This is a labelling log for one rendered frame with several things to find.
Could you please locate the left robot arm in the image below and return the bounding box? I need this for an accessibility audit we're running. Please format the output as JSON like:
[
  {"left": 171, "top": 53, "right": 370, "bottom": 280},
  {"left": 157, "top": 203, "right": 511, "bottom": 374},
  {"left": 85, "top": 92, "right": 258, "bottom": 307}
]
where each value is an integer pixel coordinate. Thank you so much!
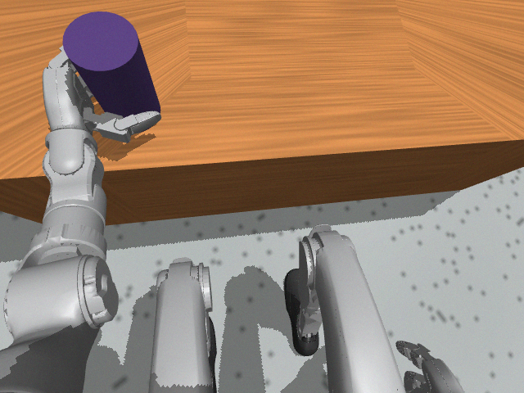
[{"left": 0, "top": 128, "right": 119, "bottom": 393}]

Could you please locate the right robot hand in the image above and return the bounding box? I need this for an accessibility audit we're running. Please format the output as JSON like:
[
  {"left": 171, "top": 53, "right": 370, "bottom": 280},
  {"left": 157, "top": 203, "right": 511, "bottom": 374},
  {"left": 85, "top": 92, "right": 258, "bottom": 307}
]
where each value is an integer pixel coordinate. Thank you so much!
[{"left": 395, "top": 341, "right": 465, "bottom": 393}]

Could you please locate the left robot hand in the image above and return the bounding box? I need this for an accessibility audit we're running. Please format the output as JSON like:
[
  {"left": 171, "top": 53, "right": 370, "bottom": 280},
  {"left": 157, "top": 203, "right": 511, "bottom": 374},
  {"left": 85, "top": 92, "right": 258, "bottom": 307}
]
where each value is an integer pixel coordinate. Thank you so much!
[{"left": 43, "top": 46, "right": 161, "bottom": 143}]

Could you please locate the can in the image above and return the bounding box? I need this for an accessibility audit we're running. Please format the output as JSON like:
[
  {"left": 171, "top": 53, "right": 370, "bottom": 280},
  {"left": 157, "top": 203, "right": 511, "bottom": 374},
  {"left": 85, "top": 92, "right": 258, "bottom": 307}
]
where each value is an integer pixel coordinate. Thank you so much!
[{"left": 62, "top": 11, "right": 160, "bottom": 132}]

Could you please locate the right robot foot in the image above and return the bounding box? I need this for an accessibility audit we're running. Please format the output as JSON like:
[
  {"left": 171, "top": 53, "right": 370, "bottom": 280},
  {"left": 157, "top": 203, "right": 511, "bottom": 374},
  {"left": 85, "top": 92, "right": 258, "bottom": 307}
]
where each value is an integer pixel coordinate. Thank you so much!
[{"left": 284, "top": 269, "right": 319, "bottom": 356}]

